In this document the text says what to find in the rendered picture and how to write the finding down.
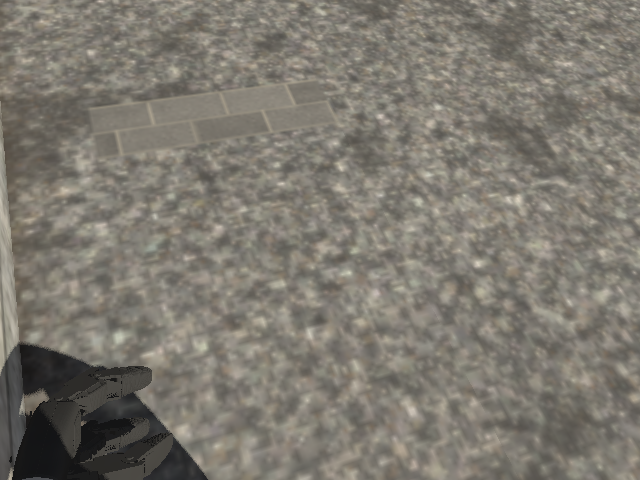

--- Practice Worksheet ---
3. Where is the left robot hand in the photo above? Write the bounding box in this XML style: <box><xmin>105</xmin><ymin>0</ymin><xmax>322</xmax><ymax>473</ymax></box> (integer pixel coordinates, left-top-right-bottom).
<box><xmin>9</xmin><ymin>366</ymin><xmax>173</xmax><ymax>480</ymax></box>

